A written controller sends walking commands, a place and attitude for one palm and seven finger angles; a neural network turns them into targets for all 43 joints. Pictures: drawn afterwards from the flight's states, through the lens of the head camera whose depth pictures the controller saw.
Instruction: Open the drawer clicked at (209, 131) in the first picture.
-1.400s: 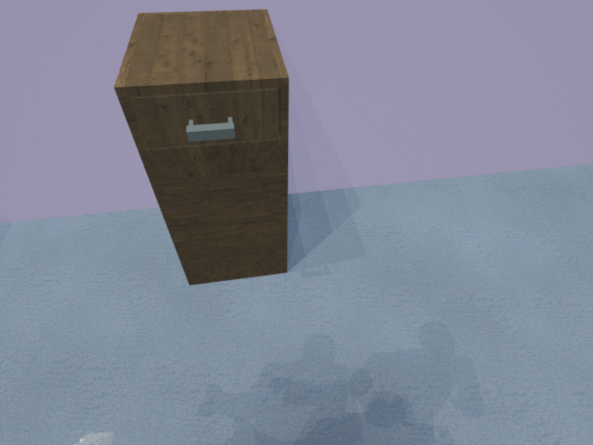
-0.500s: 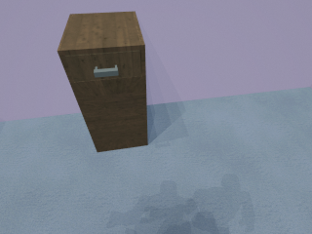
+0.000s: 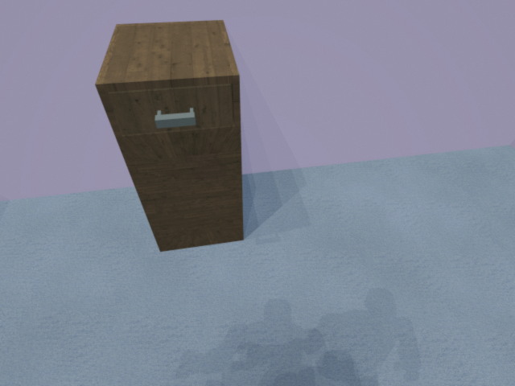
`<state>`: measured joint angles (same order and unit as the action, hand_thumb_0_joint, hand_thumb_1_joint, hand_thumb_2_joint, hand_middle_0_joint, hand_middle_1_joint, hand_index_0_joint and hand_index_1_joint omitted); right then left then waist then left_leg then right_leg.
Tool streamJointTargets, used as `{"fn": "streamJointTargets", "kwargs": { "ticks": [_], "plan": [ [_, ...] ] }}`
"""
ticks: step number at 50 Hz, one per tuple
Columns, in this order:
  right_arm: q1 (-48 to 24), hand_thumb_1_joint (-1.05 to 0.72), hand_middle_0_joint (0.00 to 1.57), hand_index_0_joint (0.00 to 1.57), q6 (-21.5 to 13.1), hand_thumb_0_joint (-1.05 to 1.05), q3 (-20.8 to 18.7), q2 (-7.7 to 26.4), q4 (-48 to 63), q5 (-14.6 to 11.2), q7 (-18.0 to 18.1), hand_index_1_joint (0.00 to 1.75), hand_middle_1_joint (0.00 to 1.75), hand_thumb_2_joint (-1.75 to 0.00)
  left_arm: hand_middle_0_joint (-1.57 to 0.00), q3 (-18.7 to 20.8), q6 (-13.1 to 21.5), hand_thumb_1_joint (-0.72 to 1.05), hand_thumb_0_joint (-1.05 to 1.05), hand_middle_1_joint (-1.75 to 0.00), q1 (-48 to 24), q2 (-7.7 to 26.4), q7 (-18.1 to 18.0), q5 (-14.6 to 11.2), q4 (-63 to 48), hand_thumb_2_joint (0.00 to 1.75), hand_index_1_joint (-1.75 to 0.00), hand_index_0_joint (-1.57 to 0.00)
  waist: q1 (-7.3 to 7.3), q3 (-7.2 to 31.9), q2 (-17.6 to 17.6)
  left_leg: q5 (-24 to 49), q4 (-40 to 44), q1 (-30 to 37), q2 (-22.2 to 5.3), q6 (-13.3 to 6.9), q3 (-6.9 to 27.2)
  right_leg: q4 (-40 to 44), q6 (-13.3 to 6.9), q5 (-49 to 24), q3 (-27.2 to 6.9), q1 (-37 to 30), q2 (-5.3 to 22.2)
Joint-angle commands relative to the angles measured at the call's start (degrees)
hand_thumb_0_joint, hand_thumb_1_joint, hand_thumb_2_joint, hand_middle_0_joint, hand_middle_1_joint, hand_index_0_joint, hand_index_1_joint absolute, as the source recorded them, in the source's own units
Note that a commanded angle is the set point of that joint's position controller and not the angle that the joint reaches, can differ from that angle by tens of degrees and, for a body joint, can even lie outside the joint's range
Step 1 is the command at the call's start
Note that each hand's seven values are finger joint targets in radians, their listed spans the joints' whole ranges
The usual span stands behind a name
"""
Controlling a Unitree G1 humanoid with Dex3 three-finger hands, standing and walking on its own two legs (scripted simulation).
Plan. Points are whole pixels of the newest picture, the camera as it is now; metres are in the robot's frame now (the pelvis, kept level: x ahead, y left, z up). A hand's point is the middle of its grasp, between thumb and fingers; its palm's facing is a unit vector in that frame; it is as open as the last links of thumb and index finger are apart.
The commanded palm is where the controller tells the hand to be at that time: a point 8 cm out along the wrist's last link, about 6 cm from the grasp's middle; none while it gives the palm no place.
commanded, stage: look at it before walking up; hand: left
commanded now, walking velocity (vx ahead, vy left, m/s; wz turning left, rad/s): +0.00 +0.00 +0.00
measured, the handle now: (175, 116) +0.82 +0.29 -0.04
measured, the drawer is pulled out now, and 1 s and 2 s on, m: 0.00 0.00 0.00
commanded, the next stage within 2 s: turn to face it in 0.14 s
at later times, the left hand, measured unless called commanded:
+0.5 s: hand out of the picture +0.06 +0.24 -0.16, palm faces +0.02 -0.95 -0.32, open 7.4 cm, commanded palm none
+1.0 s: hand out of the picture -0.05 +0.21 -0.19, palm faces +0.21 -0.95 -0.22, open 7.4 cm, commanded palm none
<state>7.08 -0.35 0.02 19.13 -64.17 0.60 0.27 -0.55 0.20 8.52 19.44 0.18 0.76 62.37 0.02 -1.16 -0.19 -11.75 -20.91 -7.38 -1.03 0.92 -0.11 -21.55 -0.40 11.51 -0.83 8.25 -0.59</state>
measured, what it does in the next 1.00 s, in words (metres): stands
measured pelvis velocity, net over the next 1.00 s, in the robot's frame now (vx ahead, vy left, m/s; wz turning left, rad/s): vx -0.03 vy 0.01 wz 0.19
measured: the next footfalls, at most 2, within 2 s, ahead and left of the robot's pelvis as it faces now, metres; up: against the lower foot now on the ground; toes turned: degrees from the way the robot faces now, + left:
right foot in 1.54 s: +0.21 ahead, -0.12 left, +0.00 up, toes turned +2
left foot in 1.92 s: +0.33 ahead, +0.12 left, +0.00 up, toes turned +20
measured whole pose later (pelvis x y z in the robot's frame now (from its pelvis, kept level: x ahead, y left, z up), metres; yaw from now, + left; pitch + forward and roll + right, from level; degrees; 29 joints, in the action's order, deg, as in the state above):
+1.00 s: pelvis -0.03 +0.01 -0.01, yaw +11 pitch -1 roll -1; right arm 12.7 2.8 -3.1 11.8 -58.4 0.8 0.5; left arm 1.5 -1.1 16.7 11.7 -1.5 2.0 58.2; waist 0.9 -2.2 -0.7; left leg -25.3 -47.4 -21.6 -0.1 0.0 -0.3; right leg -31.1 0.6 15.9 7.3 14.1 4.1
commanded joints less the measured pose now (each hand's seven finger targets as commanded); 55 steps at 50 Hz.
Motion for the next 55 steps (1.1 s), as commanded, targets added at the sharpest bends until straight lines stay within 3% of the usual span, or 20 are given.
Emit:
{"fn": "streamJointTargets", "kwargs": {
  "ticks": [1,15,22,29,32,35,37,39,41,42,43,44,45,47,49,51,52,53,54,55],
  "plan": [
    [-3.0,-0.90,0.20,0.20,-1.6,0.00,-2.0,11.7,3.9,-0.1,0.6,0.30,0.30,-0.90,-0.20,2.7,1.6,0.90,0.00,-0.30,-2.8,11.8,-1.0,-0.2,-3.9,0.90,-0.30,-0.20,-0.02,2.9,0.7,7.3,3.1,0.9,-5.9,-2.3,5.0,3.3,-1.3,-8.2,-6.0,0.2,7.2],
    [-3.0,-0.90,0.20,0.20,-1.2,0.00,-2.0,11.9,4.2,-0.1,0.4,0.30,0.30,-0.90,-0.20,2.9,1.5,0.90,0.00,-0.30,-2.8,12.3,-1.0,-0.1,-4.0,0.90,-0.30,-0.20,0.04,2.2,0.4,7.1,2.8,-0.4,-5.5,-2.3,5.6,3.2,-1.1,-6.7,-5.3,-0.1,7.4],
    [0.5,-0.90,0.20,0.20,0.4,0.00,-0.9,4.7,5.0,0.1,0.1,0.30,0.30,-0.90,-0.20,2.2,-0.2,0.90,0.00,-0.30,1.1,6.4,-1.7,-0.2,-4.8,0.90,-0.30,-0.20,0.26,2.9,-0.9,9.7,-2.9,-4.8,-4.1,-1.2,5.4,-0.6,-0.3,-8.0,-4.2,0.2,9.4],
    [3.2,-0.90,0.20,0.20,1.3,0.00,-1.8,2.9,6.8,0.1,0.1,0.30,0.30,-0.90,-0.20,2.9,-0.9,0.90,0.00,-0.30,2.6,5.8,-2.2,-0.1,-7.1,0.90,-0.30,-0.20,0.08,2.5,-3.0,8.6,-8.7,-7.5,-2.5,-1.3,5.9,-2.7,-1.8,-5.4,-3.5,3.5,11.7],
    [4.3,-0.90,0.20,0.20,1.3,0.00,-2.2,2.7,7.3,0.2,0.0,0.30,0.30,-0.90,-0.20,3.1,-1.2,0.90,0.00,-0.30,2.3,4.2,-2.3,0.0,-8.1,0.90,-0.30,-0.20,-0.28,1.4,0.1,7.4,-6.7,-9.0,-3.7,-2.4,9.1,-5.5,-0.7,0.0,-1.0,5.6,9.4],
    [4.2,-0.90,0.20,0.20,1.0,0.00,-2.7,3.7,8.0,0.2,0.2,0.30,0.30,-0.90,-0.20,3.1,-1.3,0.90,0.00,-0.30,3.8,1.8,-2.3,0.0,-8.2,0.90,-0.30,-0.20,0.58,0.9,6.3,6.0,-0.2,-12.3,-7.8,-5.6,17.2,-11.0,1.5,4.8,3.0,4.3,4.7],
    [4.3,-0.90,0.20,0.20,0.8,0.00,-3.1,3.8,8.5,0.1,0.6,0.30,0.30,-0.90,-0.20,3.1,-1.2,0.90,0.00,-0.30,5.4,0.0,-2.4,0.0,-7.9,0.90,-0.30,-0.20,1.00,1.3,8.6,5.7,2.3,-13.0,-9.4,-7.7,21.0,-13.5,1.8,7.0,3.1,3.6,3.3],
    [3.5,-0.90,0.20,0.20,0.9,0.00,-3.3,3.0,9.0,0.0,0.7,0.30,0.30,-0.90,-0.20,3.2,-1.0,0.90,0.00,-0.30,7.7,-0.8,-2.4,0.1,-7.2,0.90,-0.30,-0.20,1.71,1.6,9.1,5.0,1.0,-14.2,-8.4,-7.8,20.0,-11.7,1.7,6.4,2.2,1.8,3.5],
    [3.3,-0.90,0.20,0.20,1.0,0.00,-3.3,1.2,9.7,0.0,0.6,0.30,0.30,-0.90,-0.20,3.6,-0.6,0.90,0.00,-0.30,9.4,-0.2,-2.4,0.3,-6.8,0.90,-0.30,-0.20,2.06,1.8,3.3,1.4,-4.2,-17.7,-4.6,-5.5,15.5,-5.5,0.7,4.3,-1.3,-1.3,6.9],
    [3.7,-0.90,0.20,0.20,1.3,0.00,-3.2,-0.7,10.2,-0.1,0.5,0.30,0.30,-0.90,-0.20,4.0,-0.4,0.90,0.00,-0.30,9.8,1.3,-2.5,0.6,-6.9,0.90,-0.30,-0.20,1.87,1.4,-3.7,-3.1,-10.8,-20.4,-0.4,-3.3,10.2,-0.8,-1.5,5.8,-6.4,-1.2,12.3],
    [4.4,-0.90,0.20,0.20,1.8,0.00,-3.4,-2.1,10.8,0.0,0.5,0.30,0.30,-0.90,-0.20,4.7,-0.3,0.90,0.00,-0.30,10.1,3.9,-2.5,0.7,-7.5,0.90,-0.30,-0.20,1.87,1.4,-11.5,-7.7,-19.6,-20.4,2.7,-1.4,3.8,4.7,-5.5,7.6,-13.0,0.9,19.9],
    [3.5,-0.90,0.20,0.20,2.2,0.00,-3.9,-1.8,11.1,0.3,0.4,0.30,0.30,-0.90,-0.20,5.0,-0.3,0.90,0.00,-0.30,10.0,4.2,-2.7,0.7,-8.1,0.90,-0.30,-0.20,2.46,0.7,-13.0,-14.7,-28.8,-19.4,2.1,-1.0,2.6,7.5,-9.3,5.3,-15.8,4.7,24.1],
    [3.5,-0.90,0.20,0.20,2.4,0.00,-4.3,-1.8,11.4,0.3,0.3,0.30,0.30,-0.90,-0.20,4.8,-0.3,0.90,0.00,-0.30,9.0,3.5,-2.9,0.9,-8.5,0.90,-0.30,-0.20,1.61,0.1,-8.8,-16.9,-34.8,-19.0,1.0,-1.0,2.6,6.9,-10.8,1.4,-14.5,7.1,24.9],
    [5.8,-0.90,0.20,0.20,1.9,0.00,-3.6,-4.3,9.9,0.1,0.0,0.30,0.30,-0.90,-0.20,4.6,0.1,0.90,0.00,-0.30,7.0,2.5,-2.6,1.3,-8.3,0.90,-0.30,-0.20,-0.11,0.1,-6.1,-16.3,-32.7,-16.0,-0.4,-0.6,0.1,4.1,-9.5,-3.8,-6.3,6.7,20.5],
    [6.9,-0.90,0.20,0.20,1.1,0.00,-2.9,-5.5,9.2,0.3,-0.2,0.30,0.30,-0.90,-0.20,4.3,0.3,0.90,0.00,-0.30,9.2,2.1,-2.0,1.2,-6.8,0.90,-0.30,-0.20,0.43,0.6,-9.1,-13.8,-21.3,-12.8,-0.4,-0.5,-3.3,3.4,-7.5,3.1,-3.5,4.7,17.7],
    [11.1,-0.90,0.20,0.20,0.2,0.00,-2.6,-5.8,7.2,0.6,-0.2,0.30,0.30,-0.90,-0.20,4.1,0.0,0.90,0.00,-0.30,9.4,1.2,-1.6,0.8,-5.5,0.90,-0.30,-0.20,-1.25,-0.4,-7.6,-7.7,-8.7,-1.2,0.1,-0.9,-5.5,0.9,-4.3,17.5,0.3,12.6,14.3],
    [14.1,-0.90,0.20,0.20,-0.2,0.00,-2.8,-3.7,5.9,0.8,0.0,0.30,0.30,-0.90,-0.20,3.6,-0.4,0.90,0.00,-0.30,9.4,-0.8,-1.3,0.5,-5.6,0.90,-0.30,-0.20,-2.32,-1.6,0.6,-12.4,-2.9,3.3,-2.8,-1.9,1.1,-4.5,-2.1,22.8,2.7,18.7,10.6],
    [17.4,-0.90,0.20,0.20,-0.5,0.00,-3.8,0.8,5.0,1.4,0.4,0.30,0.30,-0.90,-0.20,3.0,-0.5,0.90,0.00,-0.30,8.9,-4.0,-0.7,0.3,-6.8,0.90,-0.30,-0.20,-3.57,-4.1,13.2,-24.6,6.9,3.1,-13.7,-5.8,16.7,-16.2,1.0,22.0,8.2,25.0,4.5],
    [20.0,-0.90,0.20,0.20,-0.8,0.00,-4.6,4.3,5.2,1.6,0.7,0.30,0.30,-0.90,-0.20,2.8,-0.1,0.90,0.00,-0.30,5.8,-4.5,-0.4,0.7,-8.7,0.90,-0.30,-0.20,-5.13,-6.2,15.6,-30.4,14.2,1.4,-20.8,-10.9,29.1,-26.6,1.0,21.0,7.9,29.6,2.1],
    [20.1,-0.90,0.20,0.20,-0.9,0.00,-4.9,4.8,4.7,1.6,0.9,0.30,0.30,-0.90,-0.20,3.4,-0.3,0.90,0.00,-0.30,3.1,-3.3,-0.5,1.3,-9.1,0.90,-0.30,-0.20,-4.99,-7.8,14.1,-33.4,15.9,-1.6,-22.7,-12.4,31.6,-35.2,0.1,19.5,3.6,31.4,3.8]
  ]
}}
